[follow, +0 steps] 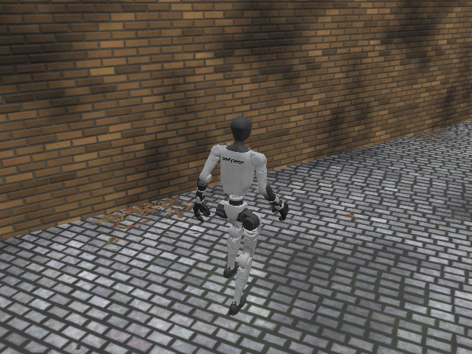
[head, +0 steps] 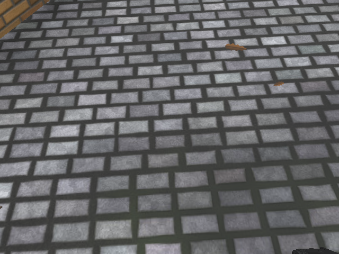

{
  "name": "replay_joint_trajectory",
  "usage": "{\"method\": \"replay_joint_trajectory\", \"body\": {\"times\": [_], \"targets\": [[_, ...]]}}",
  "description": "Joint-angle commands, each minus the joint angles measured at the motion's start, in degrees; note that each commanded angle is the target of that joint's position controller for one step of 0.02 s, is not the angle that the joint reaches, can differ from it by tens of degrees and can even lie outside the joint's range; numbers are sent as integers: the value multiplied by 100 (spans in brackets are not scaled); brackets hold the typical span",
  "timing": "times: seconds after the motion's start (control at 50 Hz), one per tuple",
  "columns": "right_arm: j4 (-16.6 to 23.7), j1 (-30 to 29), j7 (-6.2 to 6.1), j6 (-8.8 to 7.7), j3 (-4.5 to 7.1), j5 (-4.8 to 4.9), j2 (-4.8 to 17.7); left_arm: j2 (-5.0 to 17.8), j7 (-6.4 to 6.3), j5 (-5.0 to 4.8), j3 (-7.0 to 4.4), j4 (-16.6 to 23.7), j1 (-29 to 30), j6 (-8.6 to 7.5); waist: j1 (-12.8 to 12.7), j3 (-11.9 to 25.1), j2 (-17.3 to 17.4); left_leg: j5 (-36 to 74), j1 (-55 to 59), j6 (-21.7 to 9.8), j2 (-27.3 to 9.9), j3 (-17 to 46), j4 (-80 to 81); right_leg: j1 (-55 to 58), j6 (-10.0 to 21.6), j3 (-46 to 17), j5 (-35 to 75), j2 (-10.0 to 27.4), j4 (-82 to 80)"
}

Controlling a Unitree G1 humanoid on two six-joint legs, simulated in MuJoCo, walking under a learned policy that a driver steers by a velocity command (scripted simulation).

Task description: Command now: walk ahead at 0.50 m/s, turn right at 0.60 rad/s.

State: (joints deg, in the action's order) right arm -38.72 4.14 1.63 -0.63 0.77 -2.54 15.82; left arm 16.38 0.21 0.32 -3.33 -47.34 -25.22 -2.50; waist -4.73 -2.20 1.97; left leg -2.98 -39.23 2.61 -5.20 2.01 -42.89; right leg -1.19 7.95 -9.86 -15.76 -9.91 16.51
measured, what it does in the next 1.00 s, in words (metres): walks ahead, turning right: left foot, then right foot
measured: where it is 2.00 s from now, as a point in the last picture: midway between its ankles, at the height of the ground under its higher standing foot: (251, 128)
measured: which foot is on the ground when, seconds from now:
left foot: up 0.00-0.10, down 0.12-0.66, up 0.68-1.00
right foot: down 0.00-0.12, up 0.14-0.62, down 0.64-1.00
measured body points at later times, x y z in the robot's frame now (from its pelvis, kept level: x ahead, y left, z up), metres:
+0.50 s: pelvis +0.28 +0.02 +0.00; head +0.31 +0.02 +0.45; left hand +0.53 +0.20 -0.10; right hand +0.19 -0.24 -0.12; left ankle +0.23 +0.13 -0.74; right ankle +0.37 -0.15 -0.69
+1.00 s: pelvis +0.52 -0.10 +0.00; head +0.54 -0.11 +0.45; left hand +0.59 +0.16 -0.13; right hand +0.57 -0.39 -0.12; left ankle +0.71 -0.01 -0.69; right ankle +0.43 -0.14 -0.74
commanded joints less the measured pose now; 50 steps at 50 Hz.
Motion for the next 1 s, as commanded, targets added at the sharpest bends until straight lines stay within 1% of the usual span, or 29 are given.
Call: {"method": "replay_joint_trajectory", "body": {"times": [0.02,0.06,0.08,0.1,0.12,0.14,0.16,0.18,0.2,0.22,0.26,0.34,0.4,0.46,0.54,0.58,0.6,0.62,0.64,0.66,0.68,0.7,0.72,0.74,0.76,0.8,0.84,0.9,1.0], "targets": [[684,-933,11,-159,70,49,455,934,-86,36,-227,179,-406,-49,-120,-65,-529,88,-20,-96,358,-177,522,235,485,-1216,3273,1570,92],[655,-686,-17,-196,94,70,554,1021,-133,51,-244,205,-214,-43,83,-28,-609,-116,725,-227,492,-96,975,145,318,-1342,3491,1625,296],[527,-254,-60,-215,134,82,649,1079,-132,55,-251,248,19,-52,325,93,-647,-369,1509,-328,638,-128,1176,-103,172,-1291,3996,1551,591],[316,401,-129,-248,211,89,820,1126,-96,53,-254,260,137,-79,605,426,-578,-544,2459,-437,786,-200,1304,-272,40,-1222,4536,1380,1253],[134,1239,-212,-323,289,54,1012,1086,-33,-2,-235,267,258,-127,1067,891,-330,-431,3756,-621,452,38,1586,-798,-105,-964,4155,1042,2395],[93,2191,-329,-355,392,-72,1409,589,-7,-40,-102,433,153,-195,1319,1786,347,-1683,5092,-884,-1017,1481,1706,-1548,-196,-474,1942,695,4033],[141,1868,-321,-278,467,-86,1739,334,-14,-137,-56,558,-542,-142,765,2206,1641,-1906,5800,-1530,-2206,4114,2443,-3080,-361,70,-1753,-82,5298],[187,1466,-286,-222,410,27,1172,807,-66,103,-102,348,-277,-42,656,1384,549,-2539,4978,-1462,-1941,3977,2555,-3507,-329,114,-1184,548,5664],[209,1140,-265,-225,301,66,737,820,-7,131,-129,352,126,-8,624,706,83,-2305,4197,-1361,-1670,3012,2673,-3407,-355,224,-643,723,5531],[162,980,-235,-238,247,46,533,711,39,128,-112,369,308,22,541,374,-77,-1629,3714,-1257,-1391,2262,2820,-3305,-395,322,-402,891,5343],[-7,1068,-230,-316,229,85,489,561,149,183,-94,360,355,150,434,152,314,-710,3197,-1119,-1042,1263,3030,-3090,-461,457,-297,1075,5147],[-254,1330,-141,-513,278,175,535,383,288,190,-41,592,884,261,413,67,362,471,3235,-1185,-1037,375,3284,-3532,-503,548,183,1202,4952],[-447,1567,-120,-519,274,149,496,257,336,193,25,810,1489,231,508,-63,306,963,3296,-1179,-883,-193,3372,-3812,-570,623,739,1204,4267],[-604,1684,-92,-517,271,152,526,67,387,176,147,947,2052,160,607,-141,323,1127,3207,-1071,-661,-709,3398,-3366,-549,929,1363,1126,2939],[-920,2149,-126,-446,298,176,730,109,390,220,204,1094,2636,131,750,-268,315,1519,3679,-1069,-921,-770,3322,-2953,-368,1319,1066,1054,1945],[-1071,2259,-156,-366,308,170,844,201,328,263,182,1058,2555,96,650,-162,353,2735,4091,-1043,-1020,-830,2818,-2627,-180,1462,532,882,1653],[-1131,2280,-171,-328,307,168,897,258,291,284,151,940,2218,57,478,68,394,3547,4210,-1005,-1008,-903,2253,-2146,-66,1524,341,715,1475],[-1172,2273,-182,-286,283,195,883,331,246,315,98,668,1462,-9,118,496,280,3808,4061,-913,-870,-1097,1309,-1162,74,1584,524,540,1047],[-1094,2261,-186,-290,229,217,766,598,174,391,-14,363,557,-55,-237,1093,90,2760,3220,-804,-704,-1164,111,277,259,1073,462,969,1034],[-729,2423,-101,-324,82,322,180,1206,63,454,-167,307,-96,-53,-299,1982,-1088,-341,1272,-547,-77,-1289,-1935,2135,815,-1400,-46,2814,890],[-696,2360,-116,-283,215,261,554,1369,9,177,-237,274,-156,23,-262,2278,-1229,-2816,378,-488,601,-617,-3117,2194,1247,-3081,687,3470,169],[-611,1823,-135,-256,289,202,745,1150,-22,55,-201,220,241,29,-123,1372,-660,-2360,-87,-547,232,-134,-3200,1643,1054,-1966,1144,3073,225],[-576,1629,-106,-309,227,238,558,806,-27,52,-110,189,557,-21,72,717,-588,-1972,-2,-575,69,-109,-2856,812,873,-1229,1583,2782,66],[-659,1671,-88,-297,226,222,482,559,-15,69,-43,167,818,-65,319,386,-448,-1747,309,-558,-91,-115,-2407,197,599,-728,1791,2467,-146],[-737,1814,-69,-222,226,127,436,407,-17,46,6,124,964,-107,521,215,-539,-1637,644,-494,-151,-125,-2149,-274,449,-393,1976,2245,-310],[-857,1989,5,-96,220,53,305,325,-7,44,32,47,950,-199,654,259,-576,-1424,973,-402,-107,-207,-2008,-588,445,-90,2135,2070,-569],[-773,1689,54,-54,232,37,248,425,2,-10,-3,-110,788,-260,672,105,-575,-1089,718,-319,-155,-268,-1767,-646,512,85,2061,2008,-828],[-556,926,55,-50,230,51,243,417,8,-5,-3,-297,509,-269,513,-187,-516,-458,195,-212,-242,-317,-1112,-516,515,255,2012,1944,-1037],[-275,-47,51,-97,146,100,155,473,2,30,10,-592,39,-279,238,-324,-511,220,246,-295,-56,-500,181,-72,421,514,2490,1957,-982]]}}
Velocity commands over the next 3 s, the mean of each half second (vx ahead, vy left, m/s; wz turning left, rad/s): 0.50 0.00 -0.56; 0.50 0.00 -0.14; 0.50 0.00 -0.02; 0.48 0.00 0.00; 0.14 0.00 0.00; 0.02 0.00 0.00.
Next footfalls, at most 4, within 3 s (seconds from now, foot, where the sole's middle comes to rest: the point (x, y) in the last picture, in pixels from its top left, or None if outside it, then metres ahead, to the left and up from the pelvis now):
0.12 left None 0.27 0.12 -0.78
0.64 right None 0.47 -0.15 -0.78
1.18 left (215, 171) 0.82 -0.08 -0.78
1.70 right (273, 137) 1.02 -0.36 -0.78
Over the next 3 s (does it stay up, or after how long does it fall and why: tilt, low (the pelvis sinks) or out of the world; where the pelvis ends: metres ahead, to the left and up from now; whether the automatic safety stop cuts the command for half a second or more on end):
stays up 1.16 -0.33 0.00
